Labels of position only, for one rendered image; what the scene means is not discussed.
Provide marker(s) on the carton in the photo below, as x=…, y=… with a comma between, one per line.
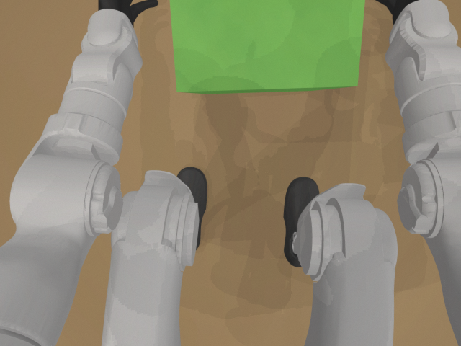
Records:
x=247, y=46

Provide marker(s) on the left robot hand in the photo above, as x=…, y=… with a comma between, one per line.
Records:
x=124, y=6

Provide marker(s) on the right robot forearm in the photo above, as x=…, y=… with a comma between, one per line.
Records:
x=426, y=65

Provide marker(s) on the robot right upper arm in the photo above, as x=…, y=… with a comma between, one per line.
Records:
x=429, y=204

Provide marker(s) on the left robot forearm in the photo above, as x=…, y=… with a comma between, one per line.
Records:
x=89, y=122

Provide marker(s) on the robot right foot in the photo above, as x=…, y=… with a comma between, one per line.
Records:
x=299, y=193

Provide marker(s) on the right robot hand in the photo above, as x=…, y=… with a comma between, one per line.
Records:
x=395, y=6

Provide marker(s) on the robot left shin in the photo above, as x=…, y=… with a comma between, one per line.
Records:
x=152, y=177

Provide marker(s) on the robot left upper arm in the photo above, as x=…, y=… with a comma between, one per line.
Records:
x=60, y=205

